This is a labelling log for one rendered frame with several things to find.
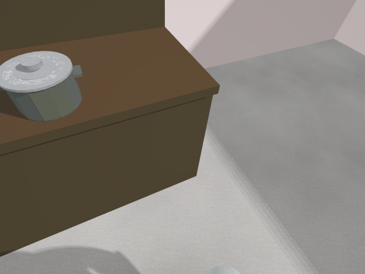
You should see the table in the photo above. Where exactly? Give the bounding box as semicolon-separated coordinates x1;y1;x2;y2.
0;0;220;257

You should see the lid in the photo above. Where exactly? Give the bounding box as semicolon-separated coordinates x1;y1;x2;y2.
0;51;72;92

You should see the pot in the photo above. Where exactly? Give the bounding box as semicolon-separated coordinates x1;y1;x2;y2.
0;65;83;122

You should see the knob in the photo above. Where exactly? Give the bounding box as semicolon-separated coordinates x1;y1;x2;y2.
21;56;43;71

